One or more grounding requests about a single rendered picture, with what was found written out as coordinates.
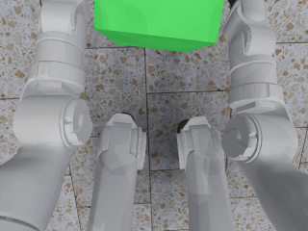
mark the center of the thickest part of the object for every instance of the carton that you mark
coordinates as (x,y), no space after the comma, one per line
(172,25)

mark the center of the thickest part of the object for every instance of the robot right forearm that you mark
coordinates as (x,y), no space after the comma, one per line
(252,61)

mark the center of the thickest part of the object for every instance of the right robot upper arm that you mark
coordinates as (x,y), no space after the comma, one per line
(263,147)

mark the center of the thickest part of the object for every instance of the robot left forearm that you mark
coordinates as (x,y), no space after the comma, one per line
(60,50)

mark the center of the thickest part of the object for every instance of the robot left thigh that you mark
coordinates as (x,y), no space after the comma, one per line
(113,194)

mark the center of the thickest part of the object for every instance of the left robot upper arm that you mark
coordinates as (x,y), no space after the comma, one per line
(49,128)

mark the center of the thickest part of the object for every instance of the left robot shin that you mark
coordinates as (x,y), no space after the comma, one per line
(105,133)

